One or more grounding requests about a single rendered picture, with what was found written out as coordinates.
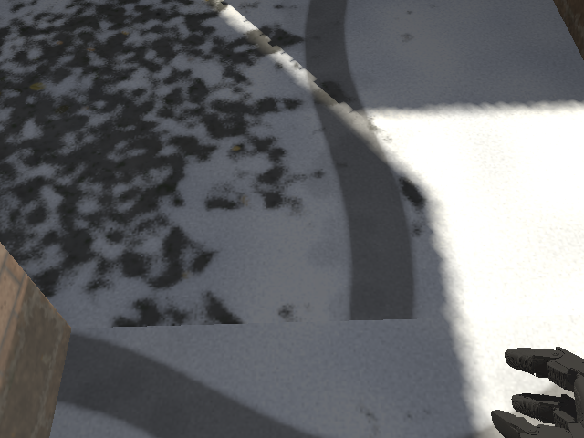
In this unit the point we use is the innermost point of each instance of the robot right hand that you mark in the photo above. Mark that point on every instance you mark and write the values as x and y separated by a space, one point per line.
564 369

